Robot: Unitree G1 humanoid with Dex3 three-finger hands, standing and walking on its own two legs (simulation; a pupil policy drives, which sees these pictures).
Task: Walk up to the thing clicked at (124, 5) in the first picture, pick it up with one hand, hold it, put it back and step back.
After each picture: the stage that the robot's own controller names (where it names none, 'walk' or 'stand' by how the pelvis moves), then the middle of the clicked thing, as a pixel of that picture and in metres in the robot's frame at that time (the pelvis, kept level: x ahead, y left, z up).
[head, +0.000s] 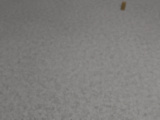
stand; (123, 6) +2.26 -0.60 -0.72
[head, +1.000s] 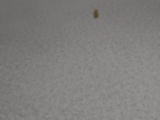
walk; (96, 14) +2.19 -0.04 -0.69
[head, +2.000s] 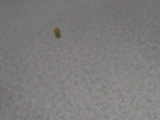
walk; (57, 33) +1.56 +0.41 -0.71
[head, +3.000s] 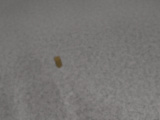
walk; (58, 62) +1.08 +0.37 -0.72
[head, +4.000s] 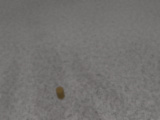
walk; (60, 93) +0.69 +0.28 -0.70
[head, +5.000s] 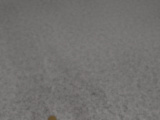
walk; out of the picture +0.43 +0.22 -0.70
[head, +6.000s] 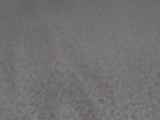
stand; out of the picture +0.38 +0.22 -0.70
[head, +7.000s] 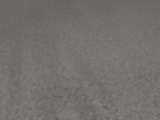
stand; out of the picture +0.40 +0.20 -0.72
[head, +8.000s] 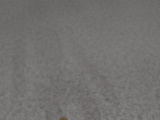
stand; out of the picture +0.43 +0.19 -0.72
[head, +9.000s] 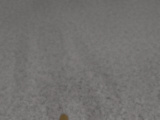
stand; out of the picture +0.43 +0.18 -0.71
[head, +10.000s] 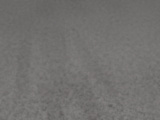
stand; out of the picture +0.41 +0.17 -0.72
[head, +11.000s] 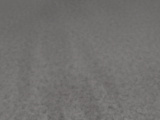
stand; out of the picture +0.41 +0.18 -0.72
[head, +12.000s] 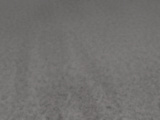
stand; out of the picture +0.41 +0.18 -0.72
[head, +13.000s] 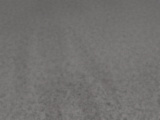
go down; out of the picture +0.40 +0.18 -0.72
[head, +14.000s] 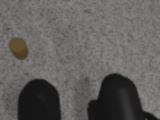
go down; (19, 49) +0.48 +0.22 -0.30
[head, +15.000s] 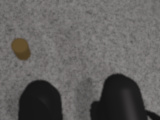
close in; (21, 50) +0.49 +0.22 -0.28
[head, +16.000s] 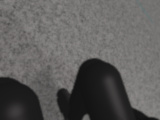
close in; out of the picture +0.47 +0.26 -0.23
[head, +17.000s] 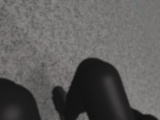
close; out of the picture +0.46 +0.27 -0.23
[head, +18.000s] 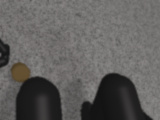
lift; (20, 71) +0.38 +0.20 -0.27
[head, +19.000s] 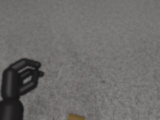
close; (76, 119) +0.37 +0.05 -0.63
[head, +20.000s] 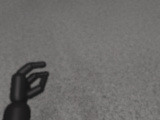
close; out of the picture +0.39 +0.05 -0.70
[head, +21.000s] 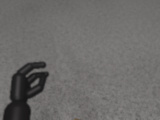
stand; out of the picture +0.43 +0.03 -0.70
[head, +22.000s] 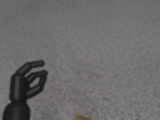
stand; out of the picture +0.46 +0.03 -0.70
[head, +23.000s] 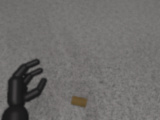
stand; (79, 101) +0.49 +0.02 -0.65
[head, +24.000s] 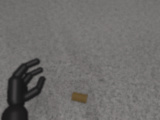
stand; (79, 97) +0.51 +0.02 -0.65
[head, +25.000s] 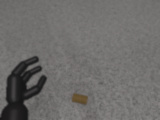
stand; (79, 98) +0.52 +0.01 -0.66
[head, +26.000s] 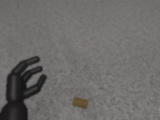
stand; (80, 102) +0.53 +0.01 -0.67
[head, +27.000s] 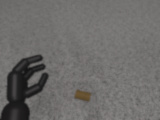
stand; (82, 95) +0.54 +0.01 -0.64
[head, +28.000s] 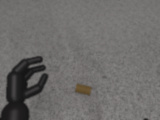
stand; (83, 89) +0.55 +0.01 -0.62
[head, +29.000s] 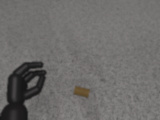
stand; (81, 91) +0.55 +0.01 -0.65
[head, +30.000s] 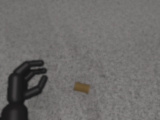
stand; (81, 87) +0.56 +0.00 -0.63
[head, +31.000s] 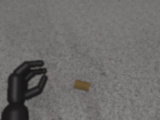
close; (82, 85) +0.56 +0.00 -0.62
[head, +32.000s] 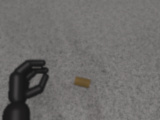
close; (82, 82) +0.57 +0.01 -0.61
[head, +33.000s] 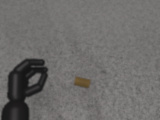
close; (82, 82) +0.58 +0.00 -0.61
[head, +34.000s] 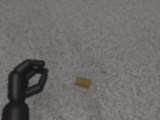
close; (83, 82) +0.58 +0.00 -0.61
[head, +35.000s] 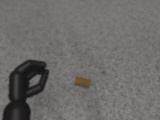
close; (82, 82) +0.58 +0.01 -0.61
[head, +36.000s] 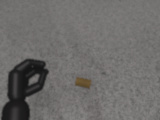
close; (83, 82) +0.59 +0.00 -0.62
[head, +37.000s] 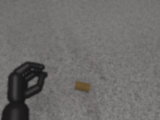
close; (82, 86) +0.58 +0.00 -0.64
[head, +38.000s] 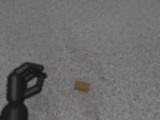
close; (82, 86) +0.58 +0.00 -0.64
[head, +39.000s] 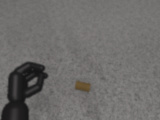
close; (82, 86) +0.59 +0.00 -0.64
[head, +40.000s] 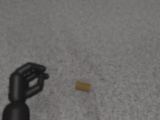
close; (83, 86) +0.59 +0.00 -0.65
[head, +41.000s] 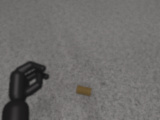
close; (83, 90) +0.59 +0.00 -0.66
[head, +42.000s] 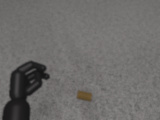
close; (84, 95) +0.58 +0.00 -0.68
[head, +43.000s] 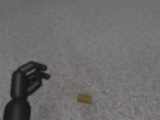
close; (84, 98) +0.59 +0.00 -0.69
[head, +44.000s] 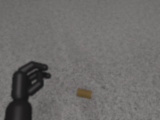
close; (84, 93) +0.59 +0.00 -0.68
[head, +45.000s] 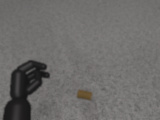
close; (84, 94) +0.60 +0.00 -0.68
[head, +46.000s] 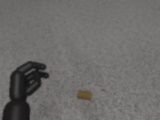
close; (84, 95) +0.61 +0.00 -0.69
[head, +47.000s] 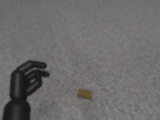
close; (84, 94) +0.60 -0.01 -0.68
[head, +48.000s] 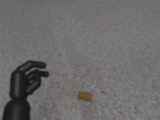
close; (84, 96) +0.61 +0.00 -0.69
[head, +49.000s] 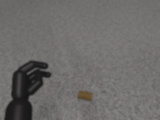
close; (85, 95) +0.61 -0.01 -0.69
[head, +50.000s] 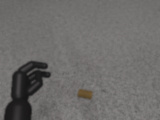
close; (85, 94) +0.61 -0.01 -0.69
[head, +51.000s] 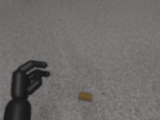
close; (85, 96) +0.62 -0.01 -0.69
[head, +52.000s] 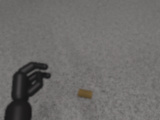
close; (85, 93) +0.63 -0.01 -0.69
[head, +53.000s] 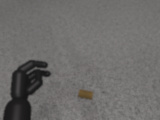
close; (85, 94) +0.62 -0.01 -0.69
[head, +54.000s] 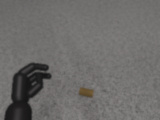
close; (86, 92) +0.63 -0.02 -0.69
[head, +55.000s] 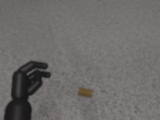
close; (85, 92) +0.63 -0.01 -0.69
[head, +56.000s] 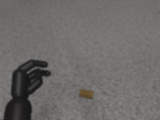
close; (86, 93) +0.64 -0.02 -0.69
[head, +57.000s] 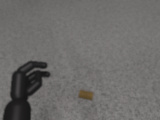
close; (86, 95) +0.64 -0.01 -0.70
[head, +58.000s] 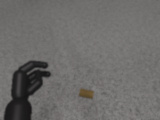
close; (86, 93) +0.64 -0.01 -0.69
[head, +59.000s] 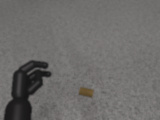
close; (86, 92) +0.65 -0.02 -0.69
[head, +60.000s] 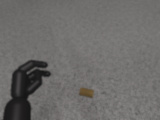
close; (86, 92) +0.65 -0.02 -0.69
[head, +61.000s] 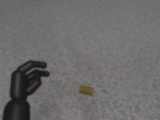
close; (86, 90) +0.65 -0.02 -0.69
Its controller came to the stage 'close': yes
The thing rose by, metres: 0.01
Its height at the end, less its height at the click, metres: -0.02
